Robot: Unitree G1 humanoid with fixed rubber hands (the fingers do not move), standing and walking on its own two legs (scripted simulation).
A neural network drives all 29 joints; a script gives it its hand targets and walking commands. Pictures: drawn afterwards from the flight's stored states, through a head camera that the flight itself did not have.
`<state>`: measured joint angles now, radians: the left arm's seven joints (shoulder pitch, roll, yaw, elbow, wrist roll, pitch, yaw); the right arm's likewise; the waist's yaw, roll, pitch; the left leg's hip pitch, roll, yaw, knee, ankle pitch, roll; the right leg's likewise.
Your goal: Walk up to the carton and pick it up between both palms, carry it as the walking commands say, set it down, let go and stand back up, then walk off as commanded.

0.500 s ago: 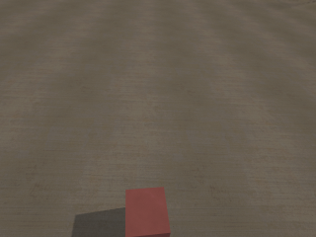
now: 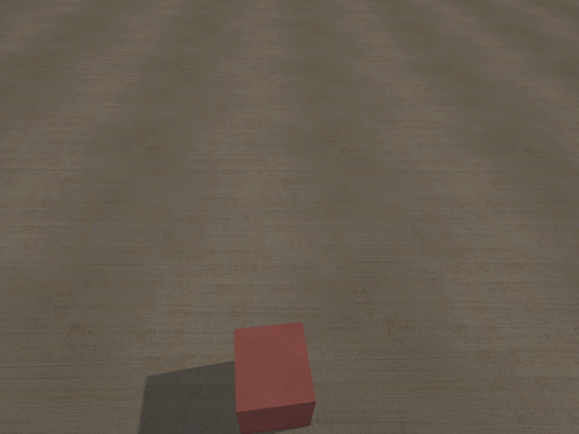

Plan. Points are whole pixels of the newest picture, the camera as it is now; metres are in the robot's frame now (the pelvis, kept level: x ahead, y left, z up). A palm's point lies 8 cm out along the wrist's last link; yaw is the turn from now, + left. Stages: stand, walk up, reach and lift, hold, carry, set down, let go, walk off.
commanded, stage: stand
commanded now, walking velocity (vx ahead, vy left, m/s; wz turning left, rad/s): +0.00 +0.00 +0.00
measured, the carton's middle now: (272, 377) +0.46 +0.04 -0.66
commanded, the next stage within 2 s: walk off in 0.18 s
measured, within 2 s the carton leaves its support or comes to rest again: neither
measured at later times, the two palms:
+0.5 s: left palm out of the picture -0.05 +0.20 -0.15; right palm out of the picture -0.05 -0.21 -0.15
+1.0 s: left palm out of the picture -0.06 +0.38 -0.15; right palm out of the picture +0.00 -0.10 -0.14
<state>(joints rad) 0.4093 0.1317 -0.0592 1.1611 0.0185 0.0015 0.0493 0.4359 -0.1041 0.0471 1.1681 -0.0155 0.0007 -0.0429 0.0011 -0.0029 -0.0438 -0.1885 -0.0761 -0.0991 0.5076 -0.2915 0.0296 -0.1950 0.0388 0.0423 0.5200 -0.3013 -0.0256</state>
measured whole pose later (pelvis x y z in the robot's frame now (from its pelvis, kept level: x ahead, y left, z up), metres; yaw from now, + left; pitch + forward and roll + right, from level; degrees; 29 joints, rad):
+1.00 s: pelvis -0.03 +0.13 +0.00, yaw +1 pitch -1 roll +0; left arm 0.34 0.24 0.04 1.10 0.02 0.06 0.06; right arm 0.31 -0.15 -0.02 1.00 -0.03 0.01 -0.04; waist 0.02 -0.04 -0.01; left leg -0.26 -0.03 0.12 0.54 -0.27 0.07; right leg -0.43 -0.10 -0.03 1.02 -0.49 0.05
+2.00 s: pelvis +0.13 +0.17 -0.02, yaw -32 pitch +0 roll -1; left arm -0.07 0.27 0.08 0.71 0.02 0.02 -0.12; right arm 0.56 -0.21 -0.01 1.09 -0.04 -0.11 -0.01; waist -0.13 0.03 -0.01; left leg 0.28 0.09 0.43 0.21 -0.46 -0.10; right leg -0.77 -0.13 -0.15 0.99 -0.11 -0.05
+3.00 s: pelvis +0.50 -0.47 -0.08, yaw -87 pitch -2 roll +2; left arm 0.05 0.33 0.05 0.70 0.03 -0.02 -0.01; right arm 0.34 -0.29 -0.06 1.00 -0.04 -0.03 0.04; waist -0.05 -0.01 0.11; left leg -0.09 0.23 0.03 1.38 -0.37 -0.10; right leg -0.65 0.06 -0.14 1.06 -0.40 -0.18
